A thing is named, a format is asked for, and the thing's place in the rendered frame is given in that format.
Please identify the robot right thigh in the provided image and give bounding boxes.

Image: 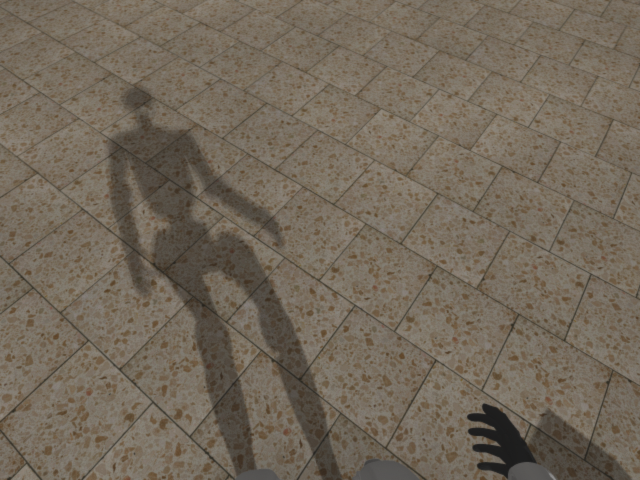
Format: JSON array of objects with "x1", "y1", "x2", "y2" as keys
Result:
[{"x1": 352, "y1": 460, "x2": 420, "y2": 480}]

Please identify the right robot shin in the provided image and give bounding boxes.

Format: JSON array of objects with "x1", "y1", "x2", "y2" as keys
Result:
[{"x1": 363, "y1": 458, "x2": 381, "y2": 467}]

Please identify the right robot hand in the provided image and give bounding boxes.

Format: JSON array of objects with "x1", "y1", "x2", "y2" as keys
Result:
[{"x1": 467, "y1": 404, "x2": 537, "y2": 479}]

